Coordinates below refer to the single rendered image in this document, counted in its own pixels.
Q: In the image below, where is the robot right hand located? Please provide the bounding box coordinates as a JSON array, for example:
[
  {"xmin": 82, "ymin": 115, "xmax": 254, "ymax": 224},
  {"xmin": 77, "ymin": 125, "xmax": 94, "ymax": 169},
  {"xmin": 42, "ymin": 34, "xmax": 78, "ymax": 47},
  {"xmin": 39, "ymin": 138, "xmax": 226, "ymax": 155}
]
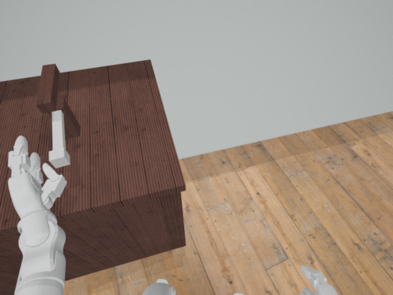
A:
[{"xmin": 300, "ymin": 265, "xmax": 337, "ymax": 295}]

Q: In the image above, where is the left robot thigh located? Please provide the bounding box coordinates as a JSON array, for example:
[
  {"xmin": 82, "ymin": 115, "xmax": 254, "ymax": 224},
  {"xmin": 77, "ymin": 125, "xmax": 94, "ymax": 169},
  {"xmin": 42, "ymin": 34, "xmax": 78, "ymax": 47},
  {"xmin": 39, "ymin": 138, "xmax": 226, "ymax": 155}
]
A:
[{"xmin": 142, "ymin": 283, "xmax": 176, "ymax": 295}]

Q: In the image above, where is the left robot shin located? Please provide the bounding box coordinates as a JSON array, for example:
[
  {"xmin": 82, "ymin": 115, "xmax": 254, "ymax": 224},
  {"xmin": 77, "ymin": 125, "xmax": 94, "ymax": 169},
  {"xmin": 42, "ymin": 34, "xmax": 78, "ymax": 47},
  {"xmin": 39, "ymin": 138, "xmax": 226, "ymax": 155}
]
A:
[{"xmin": 156, "ymin": 279, "xmax": 168, "ymax": 284}]

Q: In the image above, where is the left robot forearm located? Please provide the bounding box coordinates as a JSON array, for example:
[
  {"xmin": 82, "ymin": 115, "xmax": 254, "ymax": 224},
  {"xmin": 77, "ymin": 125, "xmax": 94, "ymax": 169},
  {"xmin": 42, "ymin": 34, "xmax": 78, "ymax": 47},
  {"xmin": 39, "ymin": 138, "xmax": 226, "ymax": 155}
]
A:
[{"xmin": 14, "ymin": 210, "xmax": 66, "ymax": 295}]

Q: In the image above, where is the tap lever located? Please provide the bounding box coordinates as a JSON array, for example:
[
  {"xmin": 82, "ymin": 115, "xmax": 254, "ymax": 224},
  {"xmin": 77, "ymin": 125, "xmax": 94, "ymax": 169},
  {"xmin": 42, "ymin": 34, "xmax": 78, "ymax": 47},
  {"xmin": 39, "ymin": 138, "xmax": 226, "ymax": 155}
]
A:
[{"xmin": 49, "ymin": 110, "xmax": 70, "ymax": 168}]

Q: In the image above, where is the robot left hand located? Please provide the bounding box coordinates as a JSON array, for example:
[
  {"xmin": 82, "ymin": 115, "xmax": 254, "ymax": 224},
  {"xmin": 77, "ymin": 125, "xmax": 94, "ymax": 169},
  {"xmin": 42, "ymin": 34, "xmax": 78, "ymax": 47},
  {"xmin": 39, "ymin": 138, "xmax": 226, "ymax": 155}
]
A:
[{"xmin": 8, "ymin": 135, "xmax": 67, "ymax": 219}]

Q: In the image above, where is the counter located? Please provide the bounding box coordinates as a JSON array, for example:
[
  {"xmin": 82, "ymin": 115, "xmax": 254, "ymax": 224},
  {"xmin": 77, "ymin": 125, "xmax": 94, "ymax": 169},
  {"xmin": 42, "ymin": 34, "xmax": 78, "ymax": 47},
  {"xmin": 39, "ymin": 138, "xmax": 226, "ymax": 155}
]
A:
[{"xmin": 0, "ymin": 60, "xmax": 186, "ymax": 295}]

